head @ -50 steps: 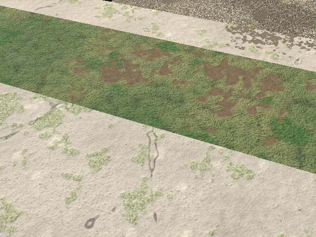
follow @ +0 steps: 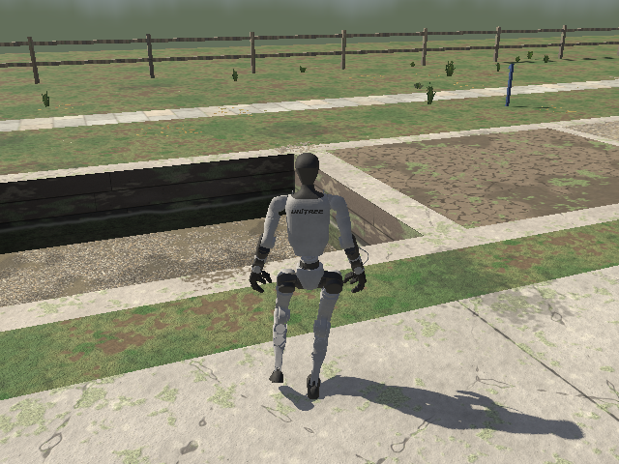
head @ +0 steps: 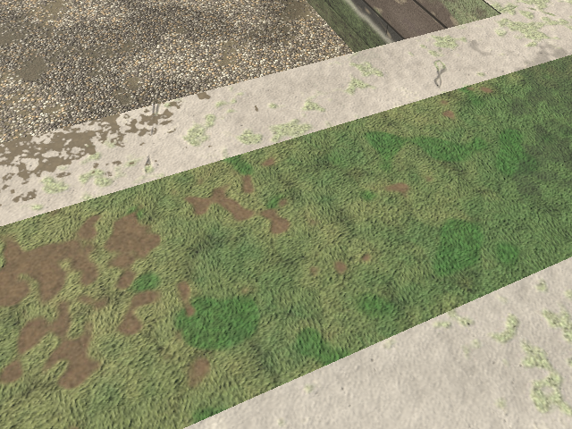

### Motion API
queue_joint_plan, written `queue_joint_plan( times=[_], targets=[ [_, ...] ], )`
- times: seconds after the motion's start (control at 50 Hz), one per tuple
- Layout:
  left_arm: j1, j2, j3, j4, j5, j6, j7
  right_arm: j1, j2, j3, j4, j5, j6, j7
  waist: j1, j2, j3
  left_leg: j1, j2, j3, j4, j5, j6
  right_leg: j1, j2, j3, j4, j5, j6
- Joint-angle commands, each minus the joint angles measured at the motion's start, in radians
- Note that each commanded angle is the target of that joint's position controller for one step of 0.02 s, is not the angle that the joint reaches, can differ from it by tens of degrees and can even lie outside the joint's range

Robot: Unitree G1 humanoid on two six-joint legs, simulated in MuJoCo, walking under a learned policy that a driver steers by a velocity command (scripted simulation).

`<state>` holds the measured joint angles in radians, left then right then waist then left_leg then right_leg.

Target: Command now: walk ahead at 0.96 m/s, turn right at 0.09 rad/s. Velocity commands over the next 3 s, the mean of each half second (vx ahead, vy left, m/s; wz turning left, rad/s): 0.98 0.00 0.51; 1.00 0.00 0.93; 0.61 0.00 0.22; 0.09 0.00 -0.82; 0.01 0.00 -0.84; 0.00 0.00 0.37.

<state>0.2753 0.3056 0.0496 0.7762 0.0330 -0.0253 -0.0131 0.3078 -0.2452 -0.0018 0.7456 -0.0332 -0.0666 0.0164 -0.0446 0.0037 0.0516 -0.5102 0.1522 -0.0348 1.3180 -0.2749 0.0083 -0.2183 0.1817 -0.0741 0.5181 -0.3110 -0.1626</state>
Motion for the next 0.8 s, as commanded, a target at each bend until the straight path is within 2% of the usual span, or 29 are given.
queue_joint_plan(
  times=[0.02,0.06,0.1,0.14,0.16,0.2,0.22,0.24,0.26,0.28,0.3,0.32,0.34,0.36,0.38,0.4,0.44,0.48,0.54,0.6,0.64,0.66,0.68,0.7,0.72,0.74,0.76,0.78,0.8],
  targets=[
    [0.052,0.088,0.018,-0.019,-0.015,-0.067,-0.002,0.032,-0.104,-0.024,-0.019,0.002,0.038,0.019,0.003,0.013,0.052,-0.161,0.033,0.024,-0.086,0.032,0.015,0.027,-0.284,0.223,-0.359,0.332,-0.044],
    [0.097,0.088,0.016,0.004,-0.012,-0.088,-0.015,-0.086,-0.089,-0.02,-0.05,0.028,0.038,0.025,0.044,-0.02,0.106,-0.2,-0.013,0.043,-0.218,0.158,0.033,0.017,-0.238,0.108,-0.408,0.516,0.032],
    [0.093,0.073,0.003,0.013,-0.013,-0.102,-0.017,-0.156,-0.073,-0.013,-0.064,0.04,0.025,0.034,0.053,-0.034,0.119,-0.162,-0.067,0.079,-0.389,0.293,0.057,0.017,-0.208,-0.001,-0.426,0.7,0.081],
    [0.112,0.069,-0.008,0.031,-0.021,-0.115,-0.007,-0.196,-0.064,-0.007,-0.065,0.037,0.016,0.046,0.062,-0.028,0.096,-0.087,-0.115,0.165,-0.53,0.426,0.084,0.07,-0.226,-0.055,-0.47,0.906,0.118],
    [0.115,0.078,-0.01,0.036,-0.021,-0.12,0.0,-0.187,-0.069,-0.007,-0.053,0.037,0.012,0.05,0.052,-0.033,0.071,-0.049,-0.147,0.193,-0.577,0.469,0.097,0.129,-0.24,-0.077,-0.459,1.06,0.139],
    [0.093,0.123,-0.001,0.033,-0.018,-0.121,0.027,-0.125,-0.099,-0.014,-0.017,0.035,0.016,0.052,0.004,-0.093,-0.01,0.052,-0.204,0.218,-0.629,0.492,0.115,0.26,-0.285,-0.109,-0.365,1.361,0.176],
    [0.077,0.146,0.007,0.028,-0.012,-0.111,0.045,-0.062,-0.131,-0.024,0.009,0.03,0.024,0.047,-0.037,-0.115,-0.057,0.122,-0.242,0.234,-0.633,0.449,0.123,0.313,-0.306,-0.116,-0.271,1.504,0.188],
    [0.051,0.168,0.015,0.02,-0.001,-0.092,0.06,0.056,-0.174,-0.04,0.047,0.026,0.032,0.041,-0.107,-0.126,-0.114,0.241,-0.284,0.242,-0.625,0.376,0.136,0.325,-0.324,-0.115,-0.096,1.616,0.197],
    [-0.014,0.194,0.024,-0.001,0.012,-0.072,0.07,0.249,-0.224,-0.064,0.103,0.022,0.039,0.034,-0.213,-0.126,-0.177,0.416,-0.295,0.212,-0.625,0.303,0.169,0.27,-0.335,-0.108,0.172,1.648,0.2],
    [-0.126,0.22,0.037,-0.022,0.01,-0.054,0.073,0.476,-0.268,-0.094,0.157,0.026,0.044,0.022,-0.358,-0.078,-0.206,0.598,-0.219,0.094,-0.721,0.273,0.261,0.119,-0.285,-0.116,0.647,1.404,0.195],
    [-0.2,0.066,-0.003,-0.043,0.025,-0.064,0.044,0.478,-0.252,-0.094,0.201,0.039,0.051,0.006,-0.289,0.17,-0.11,0.713,-0.178,0.024,-0.655,0.224,0.286,-0.251,-0.092,-0.082,1.107,0.112,0.163],
    [-0.1,-0.06,-0.043,-0.12,0.008,-0.085,0.032,0.317,-0.257,-0.089,0.157,0.016,0.048,0.003,-0.085,0.284,-0.135,0.821,-0.062,-0.357,-0.644,0.325,0.408,-0.607,-0.055,0.077,1.342,-0.217,0.185],
    [-0.027,-0.013,-0.059,-0.177,0.0,-0.109,0.018,0.241,-0.266,-0.097,0.107,0.01,0.049,-0.006,-0.042,0.223,-0.256,0.866,0.094,-0.746,-0.959,-0.113,0.506,-0.706,-0.087,0.223,1.286,-0.177,0.174],
    [-0.07,0.065,-0.056,-0.16,0.023,-0.123,0.009,0.175,-0.203,-0.093,0.077,0.011,0.048,-0.011,-0.02,-0.033,-0.144,0.69,0.092,-0.783,-1.114,-0.337,0.444,-0.676,-0.157,0.235,1.13,-0.052,0.139],
    [-0.091,0.084,-0.051,-0.154,0.033,-0.119,0.006,0.124,-0.181,-0.087,0.08,0.013,0.044,-0.01,0.035,-0.125,-0.028,0.489,0.061,-0.707,-1.141,-0.311,0.394,-0.613,-0.193,0.208,1.021,-0.013,0.142],
    [-0.11,0.076,-0.058,-0.166,0.051,-0.099,0.007,0.118,-0.186,-0.083,0.084,0.015,0.029,-0.013,0.066,-0.139,0.024,0.354,0.02,-0.651,-1.14,-0.223,0.381,-0.559,-0.216,0.207,0.947,-0.032,0.162],
    [-0.127,0.055,-0.072,-0.177,0.056,-0.049,0.005,0.095,-0.185,-0.076,0.084,0.021,-0.002,-0.013,0.106,-0.136,0.092,0.11,-0.077,-0.484,-1.182,-0.152,0.349,-0.432,-0.273,0.165,0.731,-0.025,0.204],
    [-0.235,0.048,-0.082,-0.226,0.037,-0.042,-0.004,0.091,-0.214,-0.089,0.074,0.023,-0.021,-0.012,0.07,-0.073,0.108,0.005,-0.135,-0.381,-1.211,0.027,0.341,-0.333,-0.29,0.11,0.489,0.111,0.231],
    [-0.357,0.006,-0.097,-0.268,-0.003,-0.044,-0.009,0.126,-0.217,-0.105,0.079,0.042,-0.023,0.001,-0.021,0.005,0.064,0.078,-0.187,-0.317,-1.178,0.22,0.26,-0.22,-0.255,0.072,0.181,0.371,0.229],
    [-0.376,0.034,-0.085,-0.28,-0.01,-0.054,-0.001,0.158,-0.241,-0.121,0.079,0.038,-0.016,0.003,-0.061,0.054,0.001,0.277,-0.158,-0.344,-1.084,0.428,0.214,-0.183,-0.206,0.074,0.035,0.401,0.209],
    [-0.281,0.09,-0.059,-0.252,-0.006,-0.064,0.013,0.141,-0.266,-0.13,0.07,0.03,-0.015,-0.006,-0.015,0.061,-0.081,0.377,-0.15,-0.36,-0.921,0.635,0.17,-0.053,-0.162,0.089,-0.027,0.294,0.192],
    [-0.138,0.135,-0.036,-0.215,-0.01,-0.071,0.023,0.11,-0.3,-0.137,0.063,0.024,-0.016,-0.004,0.069,0.05,-0.176,0.385,-0.163,-0.343,-0.741,0.716,0.148,0.101,-0.151,0.088,-0.027,0.205,0.178],
    [0.079,0.184,-0.009,-0.165,-0.004,-0.078,0.039,0.043,-0.297,-0.136,0.045,0.021,-0.026,-0.001,0.197,0.04,-0.279,0.262,-0.197,-0.321,-0.493,0.642,0.128,0.347,-0.217,0.128,0.019,0.128,0.158],
    [0.313,0.256,0.021,-0.126,0.024,-0.081,0.059,0.011,-0.156,-0.098,0.005,0.017,-0.039,-0.006,0.263,-0.119,-0.416,0.093,-0.244,-0.24,-0.152,0.132,0.139,0.576,-0.465,0.374,0.007,-0.259,0.141],
    [0.192,0.338,0.039,-0.14,0.045,-0.069,0.051,0.126,-0.06,-0.062,-0.074,0.073,-0.036,0.001,0.111,-0.485,-0.512,-0.186,-0.311,-0.126,0.082,-0.236,0.107,0.673,-0.695,0.995,-0.26,-0.501,0.041],
    [0.072,0.232,0.037,-0.162,0.038,-0.058,0.044,0.071,-0.145,-0.063,-0.035,0.042,-0.011,-0.012,0.109,-0.285,-0.348,-0.307,-0.201,-0.092,0.145,-0.12,0.118,0.543,-0.645,0.949,-0.285,-0.647,0.018],
    [0.02,0.135,0.015,-0.167,0.028,-0.054,0.039,-0.014,-0.177,-0.071,-0.036,0.021,0.001,-0.004,0.122,-0.142,-0.224,-0.315,-0.158,-0.059,0.099,-0.035,0.111,0.423,-0.589,0.726,-0.258,-0.485,0.034],
    [0.023,0.094,0.006,-0.14,0.03,-0.053,0.034,-0.06,-0.172,-0.072,-0.039,0.013,0.01,0.009,0.115,-0.048,-0.141,-0.287,-0.125,-0.05,0.052,-0.001,0.1,0.312,-0.543,0.557,-0.258,-0.245,0.05],
    [0.06,0.08,0.001,-0.101,0.027,-0.057,0.036,-0.112,-0.153,-0.07,-0.061,-0.003,0.02,0.026,0.108,-0.049,-0.098,-0.279,-0.097,-0.053,0.024,0.002,0.095,0.256,-0.5,0.43,-0.264,-0.1,0.067]
  ],
)
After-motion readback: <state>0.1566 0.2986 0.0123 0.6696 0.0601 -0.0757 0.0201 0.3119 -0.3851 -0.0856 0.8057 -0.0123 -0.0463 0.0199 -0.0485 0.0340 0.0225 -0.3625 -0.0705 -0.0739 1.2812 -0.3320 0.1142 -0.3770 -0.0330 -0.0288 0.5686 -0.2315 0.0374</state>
